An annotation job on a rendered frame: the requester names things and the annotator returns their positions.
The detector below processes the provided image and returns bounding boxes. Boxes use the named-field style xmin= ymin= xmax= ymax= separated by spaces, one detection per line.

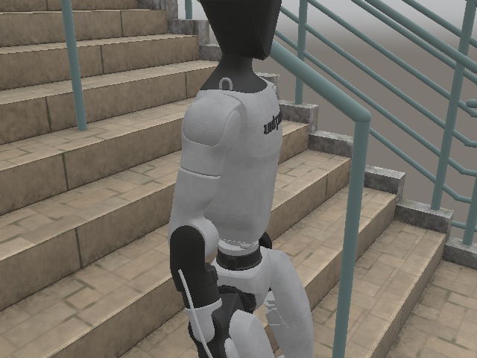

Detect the right robot upper arm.
xmin=168 ymin=93 xmax=241 ymax=258

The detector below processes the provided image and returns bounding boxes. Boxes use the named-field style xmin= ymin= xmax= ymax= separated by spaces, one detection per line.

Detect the humanoid robot torso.
xmin=194 ymin=70 xmax=282 ymax=314

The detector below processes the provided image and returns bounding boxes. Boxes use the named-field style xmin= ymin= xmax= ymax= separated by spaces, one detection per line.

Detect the left robot thigh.
xmin=264 ymin=248 xmax=314 ymax=358

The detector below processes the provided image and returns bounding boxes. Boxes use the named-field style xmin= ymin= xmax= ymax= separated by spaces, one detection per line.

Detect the left robot upper arm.
xmin=260 ymin=77 xmax=277 ymax=93

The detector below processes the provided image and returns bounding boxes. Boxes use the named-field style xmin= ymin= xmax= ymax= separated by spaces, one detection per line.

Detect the robot right forearm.
xmin=170 ymin=225 xmax=239 ymax=358

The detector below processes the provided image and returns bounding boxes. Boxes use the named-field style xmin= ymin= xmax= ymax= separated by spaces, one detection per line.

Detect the robot left hand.
xmin=259 ymin=232 xmax=272 ymax=249

